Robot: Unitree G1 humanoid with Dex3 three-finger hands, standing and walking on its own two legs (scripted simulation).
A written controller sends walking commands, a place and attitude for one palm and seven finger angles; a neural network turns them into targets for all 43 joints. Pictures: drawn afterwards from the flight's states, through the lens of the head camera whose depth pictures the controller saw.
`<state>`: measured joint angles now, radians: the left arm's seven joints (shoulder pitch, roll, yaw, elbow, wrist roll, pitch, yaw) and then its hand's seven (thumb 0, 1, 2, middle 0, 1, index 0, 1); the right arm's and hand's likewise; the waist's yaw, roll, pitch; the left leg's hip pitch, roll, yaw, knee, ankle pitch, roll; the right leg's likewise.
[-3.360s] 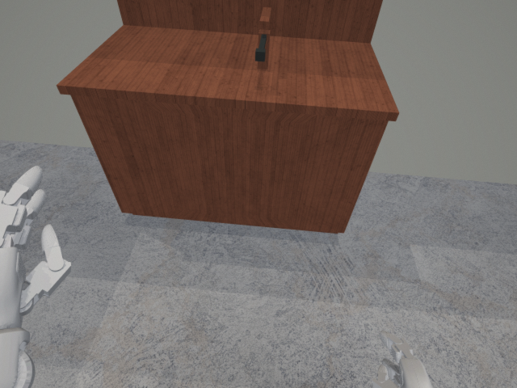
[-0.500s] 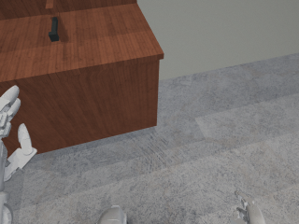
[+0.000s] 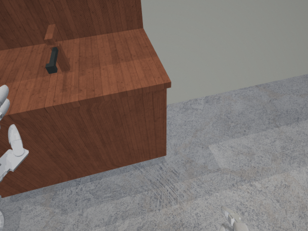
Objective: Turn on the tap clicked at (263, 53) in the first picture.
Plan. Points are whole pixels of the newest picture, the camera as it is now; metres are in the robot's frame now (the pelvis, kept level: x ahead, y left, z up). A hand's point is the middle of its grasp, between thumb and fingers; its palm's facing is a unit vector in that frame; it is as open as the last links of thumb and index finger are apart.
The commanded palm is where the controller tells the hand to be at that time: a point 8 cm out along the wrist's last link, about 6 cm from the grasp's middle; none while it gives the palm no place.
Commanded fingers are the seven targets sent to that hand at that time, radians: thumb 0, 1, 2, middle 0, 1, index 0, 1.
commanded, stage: take the last steps up to it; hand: left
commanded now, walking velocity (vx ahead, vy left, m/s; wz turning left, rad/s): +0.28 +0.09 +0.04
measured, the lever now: (51, 68) +0.60 +0.43 +0.10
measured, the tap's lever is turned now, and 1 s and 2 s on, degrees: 0 0 0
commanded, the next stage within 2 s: come to a stop and stand still in 0.64 s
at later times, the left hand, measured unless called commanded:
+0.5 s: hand (46, 99) +0.34 +0.27 +0.20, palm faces +0.44 -0.82 -0.38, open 7.4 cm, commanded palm +0.27 +0.30 +0.19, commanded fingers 0.00 0.90 0.90 -0.20 -0.30 -0.20 -0.30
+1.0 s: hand (72, 90) +0.39 +0.24 +0.18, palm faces +0.36 -0.83 -0.43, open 7.5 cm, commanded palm +0.33 +0.29 +0.19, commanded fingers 0.00 0.90 0.90 -0.20 -0.30 -0.20 -0.30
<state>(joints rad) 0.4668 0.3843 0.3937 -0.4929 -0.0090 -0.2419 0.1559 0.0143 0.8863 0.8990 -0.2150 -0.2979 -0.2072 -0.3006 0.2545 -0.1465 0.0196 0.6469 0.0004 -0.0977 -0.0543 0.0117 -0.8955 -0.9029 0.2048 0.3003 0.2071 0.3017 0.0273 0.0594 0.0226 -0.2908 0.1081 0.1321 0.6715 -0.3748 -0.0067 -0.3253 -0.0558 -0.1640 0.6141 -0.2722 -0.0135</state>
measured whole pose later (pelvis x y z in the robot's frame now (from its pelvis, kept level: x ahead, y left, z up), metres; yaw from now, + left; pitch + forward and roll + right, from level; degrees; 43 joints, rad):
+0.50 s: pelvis +0.11 +0.02 +0.01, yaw -1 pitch -1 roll +0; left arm 0.39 0.39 0.40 -0.46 -0.03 -0.24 0.16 0.01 0.89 0.90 -0.21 -0.30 -0.21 -0.30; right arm 0.19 -0.16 -0.02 0.60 0.01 -0.08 -0.05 0.01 -0.90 -0.90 0.20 0.30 0.20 0.30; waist -0.01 -0.02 0.03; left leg -0.30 0.06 0.14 0.56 -0.24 0.03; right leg -0.40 -0.05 -0.08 1.06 -0.51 0.01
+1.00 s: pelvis +0.17 +0.01 +0.01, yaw +0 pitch -1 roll +1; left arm 0.49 0.35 0.34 -0.54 -0.02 -0.22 0.16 0.02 0.89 0.90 -0.22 -0.30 -0.21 -0.30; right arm 0.17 -0.26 -0.03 0.59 -0.01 -0.06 -0.07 0.01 -0.90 -0.90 0.20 0.30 0.20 0.30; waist -0.02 -0.01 0.09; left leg -0.33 0.04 0.06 0.61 -0.27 -0.03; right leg -0.24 -0.05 -0.13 0.54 -0.28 -0.02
